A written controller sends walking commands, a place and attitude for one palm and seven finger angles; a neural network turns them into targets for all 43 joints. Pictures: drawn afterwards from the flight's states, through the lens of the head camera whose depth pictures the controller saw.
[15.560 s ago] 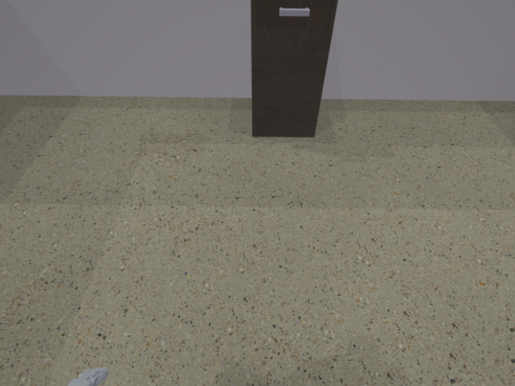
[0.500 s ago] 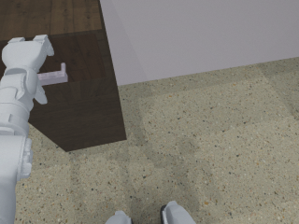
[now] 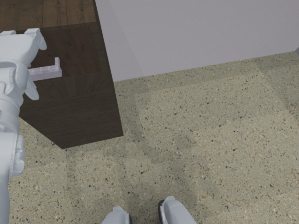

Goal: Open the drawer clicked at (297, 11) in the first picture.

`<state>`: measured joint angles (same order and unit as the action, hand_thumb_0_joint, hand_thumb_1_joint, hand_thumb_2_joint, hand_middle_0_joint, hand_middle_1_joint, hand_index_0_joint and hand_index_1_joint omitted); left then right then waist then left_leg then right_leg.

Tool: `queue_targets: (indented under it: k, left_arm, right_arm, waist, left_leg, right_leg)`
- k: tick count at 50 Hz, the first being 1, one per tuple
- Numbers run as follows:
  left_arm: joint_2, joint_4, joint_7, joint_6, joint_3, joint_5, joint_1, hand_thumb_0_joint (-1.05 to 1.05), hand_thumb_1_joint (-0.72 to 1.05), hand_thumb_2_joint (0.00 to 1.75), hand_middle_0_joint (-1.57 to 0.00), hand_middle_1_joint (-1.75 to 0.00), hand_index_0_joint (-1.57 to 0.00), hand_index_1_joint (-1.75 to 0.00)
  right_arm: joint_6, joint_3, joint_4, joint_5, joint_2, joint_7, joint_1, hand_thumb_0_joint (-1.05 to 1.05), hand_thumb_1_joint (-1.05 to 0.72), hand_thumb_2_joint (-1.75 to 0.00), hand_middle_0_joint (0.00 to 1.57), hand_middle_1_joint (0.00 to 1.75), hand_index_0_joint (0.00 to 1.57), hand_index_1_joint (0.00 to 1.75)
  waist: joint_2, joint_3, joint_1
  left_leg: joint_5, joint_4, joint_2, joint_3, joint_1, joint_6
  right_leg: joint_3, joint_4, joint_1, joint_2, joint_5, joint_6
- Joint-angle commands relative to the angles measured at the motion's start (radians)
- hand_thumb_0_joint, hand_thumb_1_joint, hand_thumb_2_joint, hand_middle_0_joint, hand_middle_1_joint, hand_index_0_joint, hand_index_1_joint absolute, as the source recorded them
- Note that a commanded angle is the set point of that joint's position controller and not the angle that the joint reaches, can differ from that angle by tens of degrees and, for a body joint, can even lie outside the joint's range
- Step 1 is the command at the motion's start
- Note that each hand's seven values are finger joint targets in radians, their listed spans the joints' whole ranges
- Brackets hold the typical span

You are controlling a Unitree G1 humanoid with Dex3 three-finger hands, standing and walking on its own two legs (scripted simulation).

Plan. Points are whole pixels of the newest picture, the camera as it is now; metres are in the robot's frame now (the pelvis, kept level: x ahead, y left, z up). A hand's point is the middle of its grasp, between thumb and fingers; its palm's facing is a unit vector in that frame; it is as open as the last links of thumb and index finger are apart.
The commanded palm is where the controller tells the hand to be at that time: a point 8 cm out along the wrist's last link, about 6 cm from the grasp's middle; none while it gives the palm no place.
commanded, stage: move the hooked fingers above the handle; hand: left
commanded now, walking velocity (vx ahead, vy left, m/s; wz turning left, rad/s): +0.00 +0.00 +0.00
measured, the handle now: (35, 68) +0.57 +0.28 +0.03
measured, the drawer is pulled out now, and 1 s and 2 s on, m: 0.00 0.00 0.00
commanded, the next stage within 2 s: lower the fingers behind the handle in 0.40 s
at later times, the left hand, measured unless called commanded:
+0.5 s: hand (29, 65) +0.53 +0.26 +0.09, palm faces -0.01 +0.01 -1.00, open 13.7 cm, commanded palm +0.53 +0.29 +0.12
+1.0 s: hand (31, 65) +0.53 +0.26 +0.08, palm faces +0.00 +0.01 -1.00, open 13.7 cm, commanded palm +0.53 +0.28 +0.08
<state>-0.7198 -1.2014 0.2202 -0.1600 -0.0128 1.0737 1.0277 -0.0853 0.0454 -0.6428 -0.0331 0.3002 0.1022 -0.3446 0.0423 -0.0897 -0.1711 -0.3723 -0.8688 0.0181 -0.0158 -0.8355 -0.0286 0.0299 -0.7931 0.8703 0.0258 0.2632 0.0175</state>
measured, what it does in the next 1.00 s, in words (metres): stands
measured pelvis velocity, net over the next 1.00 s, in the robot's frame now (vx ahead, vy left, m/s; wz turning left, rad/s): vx -0.01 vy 0.00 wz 0.01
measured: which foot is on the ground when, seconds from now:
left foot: down 0.00-1.00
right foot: down 0.00-1.00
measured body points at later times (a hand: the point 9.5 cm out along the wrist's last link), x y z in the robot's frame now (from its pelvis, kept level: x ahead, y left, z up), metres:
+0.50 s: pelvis +0.00 +0.01 +0.00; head +0.11 +0.01 +0.44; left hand +0.52 +0.26 +0.14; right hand +0.01 -0.27 -0.12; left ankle +0.02 +0.10 -0.69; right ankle +0.06 -0.13 -0.69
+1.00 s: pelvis -0.01 +0.00 -0.01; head +0.11 +0.00 +0.43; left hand +0.52 +0.26 +0.14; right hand +0.01 -0.29 -0.13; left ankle +0.02 +0.10 -0.69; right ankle +0.06 -0.13 -0.69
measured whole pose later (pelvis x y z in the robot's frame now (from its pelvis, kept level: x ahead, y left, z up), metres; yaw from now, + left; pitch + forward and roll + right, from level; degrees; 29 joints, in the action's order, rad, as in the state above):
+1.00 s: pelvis -0.01 +0.00 -0.01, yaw +1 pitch +21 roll -1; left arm -0.70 -1.28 0.27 -0.11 -0.03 1.08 1.11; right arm -0.08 0.04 -0.64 -0.02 0.31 0.08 -0.35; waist 0.04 -0.11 -0.18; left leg -0.38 -0.92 0.02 -0.03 -0.90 -0.02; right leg 0.02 -0.85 0.94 0.02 0.28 0.01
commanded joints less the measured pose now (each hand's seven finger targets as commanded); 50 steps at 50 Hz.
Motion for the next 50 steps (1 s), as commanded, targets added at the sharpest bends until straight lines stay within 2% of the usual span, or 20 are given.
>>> queue_targets:
  k: [1,4,6,8,14,16,17,18,20,22,27,29,33,35,38,39,42,43,46,50]
  left_arm:
    - [-0.394,0.093,0.014,0.06,0.093,-0.021,0.394,0.0,-0.5,0.3,-0.3,-1.2,-0.3,-1.2]
    - [-0.411,0.101,0.025,0.059,0.11,-0.023,0.395,0.0,-0.5,0.3,-0.3,-1.2,-0.3,-1.2]
    - [-0.394,0.088,0.029,0.064,0.101,-0.023,0.39,0.0,-0.5,0.3,-0.3,-1.2,-0.3,-1.2]
    - [-0.41,0.094,0.035,0.063,0.115,-0.023,0.392,0.0,-0.5,0.3,-0.3,-1.2,-0.3,-1.2]
    - [-0.363,0.089,0.055,0.084,0.102,-0.015,0.42,0.0,-0.5,0.3,-0.3,-1.2,-0.3,-1.2]
    - [-0.373,0.097,0.059,0.089,0.113,-0.011,0.425,0.0,-0.5,0.3,-0.3,-1.2,-0.3,-1.2]
    - [-0.354,0.091,0.058,0.093,0.105,-0.013,0.427,0.0,-0.5,0.3,-0.3,-1.2,-0.3,-1.2]
    - [-0.373,0.091,0.06,0.094,0.111,-0.007,0.436,0.0,-0.5,0.3,-0.3,-1.2,-0.3,-1.2]
    - [-0.34,0.062,0.059,0.106,0.098,-0.009,0.408,0.0,-0.5,0.3,-0.3,-1.2,-0.3,-1.2]
    - [-0.356,0.094,0.059,0.101,0.11,-0.003,0.44,0.0,-0.5,0.3,-0.3,-1.2,-0.3,-1.2]
    - [-0.322,0.057,0.051,0.11,0.088,0.002,0.413,0.0,-0.5,0.3,-0.3,-1.2,-0.3,-1.2]
    - [-0.315,0.022,0.048,0.116,0.073,0.006,0.397,0.0,-0.5,0.3,-0.3,-1.2,-0.3,-1.2]
    - [-0.31,0.008,0.044,0.113,0.069,0.017,0.388,0.0,-0.5,0.3,-0.3,-1.2,-0.3,-1.2]
    - [-0.278,-0.01,0.042,0.119,0.048,0.018,0.377,0.0,-0.5,0.3,-0.3,-1.2,-0.3,-1.2]
    - [-0.262,-0.022,0.038,0.12,0.029,0.019,0.387,0.0,-0.5,0.3,-0.3,-1.2,-0.3,-1.2]
    - [-0.296,-0.019,0.038,0.12,0.05,0.025,0.389,0.0,-0.5,0.3,-0.3,-1.2,-0.3,-1.2]
    - [-0.284,-0.024,0.032,0.123,0.042,0.025,0.375,0.0,-0.5,0.3,-0.3,-1.2,-0.3,-1.2]
    - [-0.285,-0.028,0.031,0.123,0.037,0.023,0.378,0.0,-0.5,0.3,-0.3,-1.2,-0.3,-1.2]
    - [-0.257,-0.065,0.02,0.132,0.006,0.025,0.367,0.0,-0.5,0.3,-0.3,-1.2,-0.3,-1.2]
    - [-0.284,-0.068,0.003,0.132,0.005,0.028,0.367,0.0,-0.5,0.3,-0.3,-1.2,-0.3,-1.2]
  right_arm:
    - [0.021,-0.066,0.055,0.003,0.167,0.016,-0.142,0.0,-0.9,-0.9,0.2,0.3,0.2,0.3]
    - [0.017,-0.067,0.052,0.005,0.169,0.013,-0.145,0.0,-0.9,-0.9,0.2,0.3,0.2,0.3]
    - [0.016,-0.068,0.051,0.005,0.169,0.012,-0.14,0.0,-0.9,-0.9,0.2,0.3,0.2,0.3]
    - [0.015,-0.069,0.049,0.006,0.171,0.01,-0.14,0.0,-0.9,-0.9,0.2,0.3,0.2,0.3]
    - [0.014,-0.077,0.037,0.014,0.17,-0.002,-0.152,0.0,-0.9,-0.9,0.2,0.3,0.2,0.3]
    - [0.014,-0.077,0.032,0.018,0.171,-0.006,-0.151,0.0,-0.9,-0.9,0.2,0.3,0.2,0.3]
    - [0.012,-0.079,0.032,0.019,0.17,-0.008,-0.152,0.0,-0.9,-0.9,0.2,0.3,0.2,0.3]
    - [0.011,-0.078,0.029,0.018,0.172,-0.008,-0.154,0.0,-0.9,-0.9,0.2,0.3,0.2,0.3]
    - [0.012,-0.079,0.028,0.019,0.17,-0.011,-0.152,0.0,-0.9,-0.9,0.2,0.3,0.2,0.3]
    - [0.012,-0.081,0.026,0.022,0.172,-0.011,-0.151,0.0,-0.9,-0.9,0.2,0.3,0.2,0.3]
    - [0.015,-0.082,0.025,0.019,0.171,-0.015,-0.151,0.0,-0.9,-0.9,0.2,0.3,0.2,0.3]
    - [0.016,-0.077,0.025,0.018,0.174,-0.014,-0.153,0.0,-0.9,-0.9,0.2,0.3,0.2,0.3]
    - [0.019,-0.08,0.025,0.019,0.176,-0.017,-0.162,0.0,-0.9,-0.9,0.2,0.3,0.2,0.3]
    - [0.023,-0.081,0.031,0.018,0.174,-0.016,-0.161,0.0,-0.9,-0.9,0.2,0.3,0.2,0.3]
    - [0.026,-0.081,0.031,0.016,0.175,-0.017,-0.168,0.0,-0.9,-0.9,0.2,0.3,0.2,0.3]
    - [0.025,-0.078,0.03,0.017,0.179,-0.014,-0.167,0.0,-0.9,-0.9,0.2,0.3,0.2,0.3]
    - [0.025,-0.079,0.036,0.017,0.176,-0.016,-0.169,0.0,-0.9,-0.9,0.2,0.3,0.2,0.3]
    - [0.026,-0.077,0.037,0.017,0.176,-0.015,-0.169,0.0,-0.9,-0.9,0.2,0.3,0.2,0.3]
    - [0.028,-0.072,0.046,0.01,0.178,-0.011,-0.162,0.0,-0.9,-0.9,0.2,0.3,0.2,0.3]
    - [0.028,-0.064,0.055,0.007,0.18,-0.003,-0.156,0.0,-0.9,-0.9,0.2,0.3,0.2,0.3]
  waist:
    - [-0.033,-0.35,0.006]
    - [-0.029,-0.378,0.012]
    - [-0.038,-0.35,0.006]
    - [-0.04,-0.37,0.013]
    - [-0.019,-0.378,0.005]
    - [-0.005,-0.384,0.012]
    - [-0.013,-0.385,0.01]
    - [-0.013,-0.384,0.006]
    - [-0.03,-0.357,0.008]
    - [-0.014,-0.378,0.01]
    - [-0.032,-0.342,0.006]
    - [-0.051,-0.3,-0.001]
    - [-0.031,-0.314,0.0]
    - [-0.053,-0.305,-0.009]
    - [-0.046,-0.3,-0.02]
    - [-0.06,-0.31,-0.02]
    - [-0.048,-0.328,-0.014]
    - [-0.039,-0.325,-0.021]
    - [-0.062,-0.281,-0.032]
    - [-0.053,-0.291,-0.033]
  left_leg:
    - [-0.064,0.148,0.023,0.03,0.046,-0.027]
    - [-0.042,0.145,0.022,0.027,0.055,-0.027]
    - [-0.059,0.149,0.021,0.027,0.054,-0.027]
    - [-0.047,0.149,0.021,0.028,0.058,-0.027]
    - [-0.011,0.155,0.017,0.013,0.109,-0.025]
    - [0.003,0.156,0.015,0.012,0.118,-0.023]
    - [0.012,0.158,0.017,0.011,0.124,-0.023]
    - [0.005,0.157,0.015,0.009,0.121,-0.024]
    - [-0.003,0.163,0.015,0.01,0.116,-0.023]
    - [0.011,0.162,0.015,0.009,0.129,-0.024]
    - [-0.008,0.165,0.014,0.012,0.115,-0.024]
    - [-0.039,0.165,0.016,0.011,0.083,-0.023]
    - [-0.032,0.151,0.018,0.014,0.08,-0.023]
    - [-0.043,0.142,0.018,0.018,0.064,-0.025]
    - [-0.056,0.133,0.018,0.02,0.053,-0.025]
    - [-0.059,0.126,0.016,0.019,0.046,-0.026]
    - [-0.051,0.114,0.022,0.025,0.033,-0.026]
    - [-0.061,0.11,0.02,0.028,0.024,-0.026]
    - [-0.106,0.111,0.019,0.024,0.0,-0.025]
    - [-0.133,0.096,0.022,0.032,-0.027,-0.027]
  right_leg:
    - [-0.007,0.138,-0.312,0.001,0.107,-0.02]
    - [-0.01,0.131,-0.319,0.002,0.089,-0.021]
    - [-0.014,0.135,-0.299,0.002,0.106,-0.021]
    - [-0.012,0.133,-0.314,0.002,0.095,-0.021]
    - [-0.03,0.127,-0.274,0.008,0.073,-0.025]
    - [-0.033,0.122,-0.276,0.008,0.063,-0.027]
    - [-0.034,0.126,-0.276,0.01,0.057,-0.029]
    - [-0.032,0.125,-0.273,0.008,0.063,-0.027]
    - [-0.035,0.131,-0.27,0.009,0.069,-0.027]
    - [-0.033,0.128,-0.276,0.009,0.059,-0.03]
    - [-0.033,0.137,-0.268,0.01,0.071,-0.03]
    - [-0.035,0.134,-0.246,0.008,0.095,-0.028]
    - [-0.035,0.122,-0.231,0.009,0.092,-0.032]
    - [-0.033,0.123,-0.221,0.009,0.099,-0.029]
    - [-0.032,0.118,-0.202,0.009,0.107,-0.029]
    - [-0.031,0.112,-0.203,0.007,0.11,-0.027]
    - [-0.027,0.11,-0.213,0.009,0.102,-0.03]
    - [-0.023,0.108,-0.209,0.006,0.107,-0.027]
    - [-0.028,0.109,-0.175,0.007,0.149,-0.026]
    - [-0.018,0.104,-0.176,0.005,0.173,-0.024]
